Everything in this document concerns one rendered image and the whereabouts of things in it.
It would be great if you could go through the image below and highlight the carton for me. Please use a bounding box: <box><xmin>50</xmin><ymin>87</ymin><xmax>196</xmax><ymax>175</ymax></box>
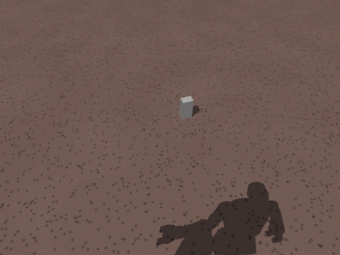
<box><xmin>180</xmin><ymin>96</ymin><xmax>194</xmax><ymax>119</ymax></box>

